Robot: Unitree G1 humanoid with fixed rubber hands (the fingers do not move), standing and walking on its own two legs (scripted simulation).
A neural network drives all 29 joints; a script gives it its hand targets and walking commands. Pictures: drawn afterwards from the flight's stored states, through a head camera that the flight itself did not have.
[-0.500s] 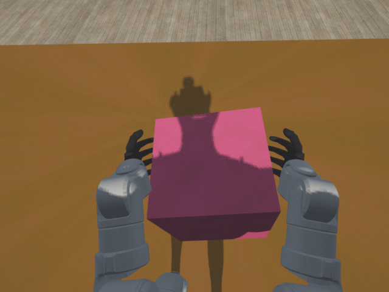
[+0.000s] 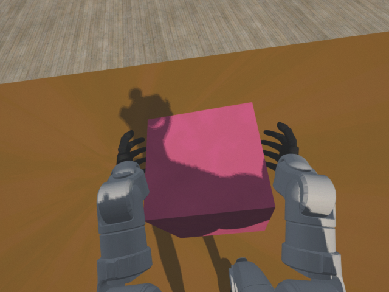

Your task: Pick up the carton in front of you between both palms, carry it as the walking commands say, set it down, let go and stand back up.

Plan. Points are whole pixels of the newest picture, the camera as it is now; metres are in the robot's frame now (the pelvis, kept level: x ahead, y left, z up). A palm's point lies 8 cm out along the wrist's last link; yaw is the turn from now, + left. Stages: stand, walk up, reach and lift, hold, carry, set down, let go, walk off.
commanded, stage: carry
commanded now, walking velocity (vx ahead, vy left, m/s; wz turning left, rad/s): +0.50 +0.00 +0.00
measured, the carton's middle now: (211, 180) +0.35 -0.04 +0.00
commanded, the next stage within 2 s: none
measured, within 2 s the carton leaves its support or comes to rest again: neither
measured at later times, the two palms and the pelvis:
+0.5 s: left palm (136, 81) +0.66 +0.14 +0.03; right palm (235, 71) +0.68 -0.15 +0.02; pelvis +0.34 -0.03 -0.05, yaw +1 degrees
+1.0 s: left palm (144, 29) +1.00 +0.14 +0.01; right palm (222, 24) +0.99 -0.16 +0.01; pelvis +0.67 -0.01 -0.10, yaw +0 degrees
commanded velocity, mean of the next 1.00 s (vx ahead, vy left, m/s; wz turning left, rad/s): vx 0.50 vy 0.00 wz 0.00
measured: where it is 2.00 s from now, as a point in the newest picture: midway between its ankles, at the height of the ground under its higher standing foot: (191, 129)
